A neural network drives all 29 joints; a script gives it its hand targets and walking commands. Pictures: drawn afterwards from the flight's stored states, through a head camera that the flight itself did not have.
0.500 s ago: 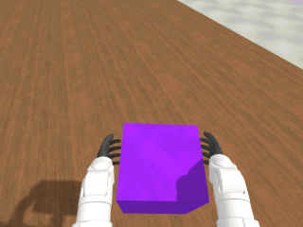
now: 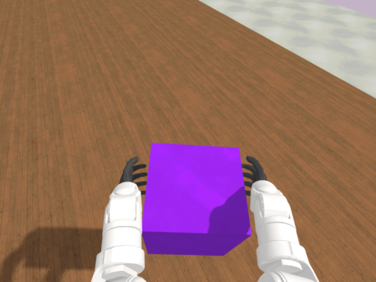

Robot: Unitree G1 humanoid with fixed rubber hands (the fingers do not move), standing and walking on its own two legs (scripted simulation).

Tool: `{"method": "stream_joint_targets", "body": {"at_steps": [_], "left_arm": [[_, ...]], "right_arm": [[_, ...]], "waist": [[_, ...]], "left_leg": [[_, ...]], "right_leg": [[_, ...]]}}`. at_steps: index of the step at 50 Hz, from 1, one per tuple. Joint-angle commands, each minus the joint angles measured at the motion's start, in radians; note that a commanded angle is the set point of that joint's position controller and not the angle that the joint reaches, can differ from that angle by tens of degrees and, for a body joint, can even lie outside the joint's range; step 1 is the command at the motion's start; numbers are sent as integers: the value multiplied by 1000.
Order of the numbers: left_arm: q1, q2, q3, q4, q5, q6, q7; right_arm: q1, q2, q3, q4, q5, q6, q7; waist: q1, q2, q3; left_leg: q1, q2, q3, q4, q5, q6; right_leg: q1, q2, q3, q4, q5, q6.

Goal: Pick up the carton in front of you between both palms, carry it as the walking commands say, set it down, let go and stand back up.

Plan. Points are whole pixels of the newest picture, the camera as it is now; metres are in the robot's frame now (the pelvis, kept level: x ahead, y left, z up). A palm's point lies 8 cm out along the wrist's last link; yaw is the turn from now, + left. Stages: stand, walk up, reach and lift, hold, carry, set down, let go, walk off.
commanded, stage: set down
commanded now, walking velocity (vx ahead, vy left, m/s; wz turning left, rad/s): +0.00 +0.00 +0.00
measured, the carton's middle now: (190, 204) +0.33 +0.02 -0.06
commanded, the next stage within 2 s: none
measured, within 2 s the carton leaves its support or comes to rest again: neither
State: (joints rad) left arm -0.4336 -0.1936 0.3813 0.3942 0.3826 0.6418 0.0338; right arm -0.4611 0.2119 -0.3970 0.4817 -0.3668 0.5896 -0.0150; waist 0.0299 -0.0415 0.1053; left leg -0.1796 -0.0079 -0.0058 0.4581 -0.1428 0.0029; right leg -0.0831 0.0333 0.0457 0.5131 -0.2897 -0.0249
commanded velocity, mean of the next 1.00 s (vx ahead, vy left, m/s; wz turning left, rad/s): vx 0.00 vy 0.00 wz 0.00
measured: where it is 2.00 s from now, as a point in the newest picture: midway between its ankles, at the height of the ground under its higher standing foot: outside the picture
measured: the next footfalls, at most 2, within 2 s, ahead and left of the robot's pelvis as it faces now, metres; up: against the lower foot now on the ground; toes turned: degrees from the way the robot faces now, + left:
none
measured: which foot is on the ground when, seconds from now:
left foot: down 0.00-1.00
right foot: down 0.00-1.00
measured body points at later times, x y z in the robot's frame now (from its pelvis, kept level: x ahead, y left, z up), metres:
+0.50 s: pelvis -0.03 +0.02 -0.09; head +0.20 +0.05 +0.29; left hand +0.39 +0.17 -0.18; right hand +0.38 -0.12 -0.17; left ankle +0.08 +0.12 -0.74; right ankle +0.00 -0.11 -0.74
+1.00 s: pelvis -0.04 +0.02 -0.22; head +0.22 +0.05 +0.15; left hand +0.43 +0.20 -0.31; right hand +0.42 -0.09 -0.30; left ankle +0.08 +0.12 -0.74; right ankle +0.00 -0.11 -0.74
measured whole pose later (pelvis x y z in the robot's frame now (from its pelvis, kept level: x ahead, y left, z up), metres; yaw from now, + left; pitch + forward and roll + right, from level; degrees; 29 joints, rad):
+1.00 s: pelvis -0.04 +0.02 -0.22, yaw -6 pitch +43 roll -4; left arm -0.94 0.06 0.40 0.71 0.28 0.26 0.01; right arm -0.88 0.19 -0.50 0.61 -0.22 0.22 -0.20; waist 0.06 -0.08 -0.17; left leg -1.89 -0.02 -0.05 1.53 -0.39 0.01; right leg -1.77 0.11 0.02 1.57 -0.56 0.03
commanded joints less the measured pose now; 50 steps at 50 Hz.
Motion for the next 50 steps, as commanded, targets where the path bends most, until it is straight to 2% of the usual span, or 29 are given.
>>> {"method": "stream_joint_targets", "body": {"at_steps": [1,3,6,8,11,14,18,21,23,25,27,30,33,36,41,50], "left_arm": [[-697,-846,-371,177,-179,-82,-273],[-726,-794,-278,246,-130,-100,-264],[-697,-679,-149,313,-49,-132,-244],[-666,-596,-85,335,2,-170,-231],[-629,-526,-51,337,41,-251,-210],[-650,-555,-114,319,22,-351,-202],[-733,-681,-310,284,-66,-474,-215],[-810,-752,-492,185,-149,-509,-214],[-836,-761,-583,120,-197,-505,-209],[-828,-767,-635,93,-224,-485,-210],[-807,-772,-647,105,-232,-455,-221],[-799,-771,-611,172,-224,-407,-248],[-817,-754,-553,238,-207,-375,-267],[-844,-736,-504,287,-194,-365,-275],[-900,-688,-454,340,-192,-380,-276],[-1004,-580,-434,364,-228,-404,-272]], "right_arm": [[-697,825,332,157,133,-99,244],[-709,764,215,215,65,-117,216],[-677,655,74,260,-19,-137,179],[-651,607,23,268,-46,-162,166],[-645,576,29,255,-41,-228,164],[-668,622,111,241,-2,-323,168],[-738,728,300,198,93,-444,179],[-784,778,473,113,176,-485,174],[-804,785,557,53,221,-485,165],[-802,795,602,29,249,-467,158],[-794,813,608,32,256,-438,160],[-798,851,567,87,245,-388,176],[-835,862,513,133,233,-355,186],[-874,856,469,161,225,-347,177],[-938,829,427,180,221,-365,135],[-1061,780,432,165,252,-398,50]], "waist": [[-11,12,-186],[-26,25,-176],[-46,45,-166],[-40,46,-181],[-12,51,-260],[0,44,-383],[-3,47,-679],[-9,68,-1018],[-9,82,-1210],[-3,90,-1297],[1,89,-1276],[17,74,-1156],[32,69,-1081],[41,67,-1064],[53,62,-1093],[91,50,-1195]], "left_leg": [[249,-75,-62,23,-234,18],[191,-73,-79,47,-279,15],[107,-77,-73,90,-260,19],[26,-81,-58,126,-198,24],[-90,-85,-47,190,-76,25],[-156,-98,-52,274,42,20],[-147,-97,-68,419,219,18],[-48,-89,-83,548,406,7],[-4,-83,-93,617,471,2],[-38,-84,-94,657,451,-2],[-156,-94,-81,675,342,-5],[-383,-104,-66,689,135,-4],[-539,-109,-53,715,24,3],[-630,-112,-41,760,3,6],[-747,-116,-23,851,18,4],[-890,-111,0,1009,34,-5]], "right_leg": [[-370,13,65,-131,-225,-50],[-402,24,54,-78,-222,-48],[-486,36,37,-19,-195,-38],[-534,49,25,17,-153,-22],[-600,72,9,93,-73,4],[-703,91,4,180,-5,19],[-850,114,-8,307,92,39],[-994,136,-23,404,141,55],[-1088,145,-29,468,140,61],[-1160,151,-32,520,117,63],[-1202,155,-34,557,72,65],[-1261,157,-38,605,-11,65],[-1336,158,-45,654,-69,61],[-1403,161,-49,698,-88,61],[-1477,172,-56,779,-90,65],[-1560,195,-78,935,-100,77]]}}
